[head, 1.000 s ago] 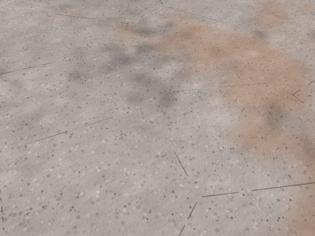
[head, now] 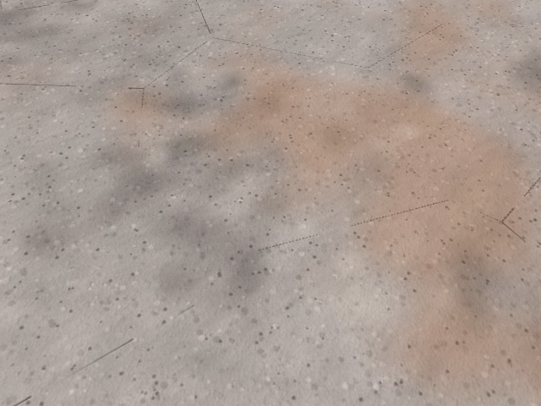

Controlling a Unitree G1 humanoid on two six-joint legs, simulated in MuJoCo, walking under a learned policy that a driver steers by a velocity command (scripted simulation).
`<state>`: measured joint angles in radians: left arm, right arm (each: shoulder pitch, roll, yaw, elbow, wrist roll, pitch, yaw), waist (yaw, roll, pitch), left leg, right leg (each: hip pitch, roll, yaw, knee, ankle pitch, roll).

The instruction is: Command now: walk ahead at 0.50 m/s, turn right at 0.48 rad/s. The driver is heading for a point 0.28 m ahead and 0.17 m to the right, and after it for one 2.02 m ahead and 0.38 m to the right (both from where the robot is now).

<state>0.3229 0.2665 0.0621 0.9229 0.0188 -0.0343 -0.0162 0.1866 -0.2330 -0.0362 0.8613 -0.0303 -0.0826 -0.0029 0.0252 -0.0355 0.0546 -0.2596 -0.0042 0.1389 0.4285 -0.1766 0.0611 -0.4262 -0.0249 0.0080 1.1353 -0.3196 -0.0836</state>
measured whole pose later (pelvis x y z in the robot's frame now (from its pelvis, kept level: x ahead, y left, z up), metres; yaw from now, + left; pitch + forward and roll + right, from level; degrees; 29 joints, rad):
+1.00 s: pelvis +0.55 -0.13 -0.01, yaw -27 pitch +0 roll +0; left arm 0.41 0.26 0.05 0.93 0.01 -0.06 0.01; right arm 0.12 -0.25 -0.03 0.77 -0.03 -0.07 0.01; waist 0.05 -0.01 0.05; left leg -0.40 -0.03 0.06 0.56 -0.16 0.07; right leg -0.16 0.11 0.10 1.00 -0.44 -0.09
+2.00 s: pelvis +1.01 -0.34 -0.02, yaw -8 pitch +1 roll -1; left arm 0.41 0.22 0.04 0.98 0.02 -0.07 0.02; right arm 0.03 -0.22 -0.04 0.78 -0.04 -0.01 0.06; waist 0.05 0.01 0.06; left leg -0.46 -0.01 0.13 0.59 -0.19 0.16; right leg 0.09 -0.06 -0.34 0.45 -0.48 0.02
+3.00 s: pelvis +1.54 -0.33 +0.00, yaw +14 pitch +1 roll -2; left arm 0.44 0.23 0.04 0.95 0.01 -0.08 -0.02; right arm 0.05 -0.24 0.00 0.75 -0.03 -0.04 0.04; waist 0.08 0.03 0.03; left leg -0.51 0.04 0.04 0.57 -0.13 0.05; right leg 0.04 0.04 -0.06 0.24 -0.31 -0.02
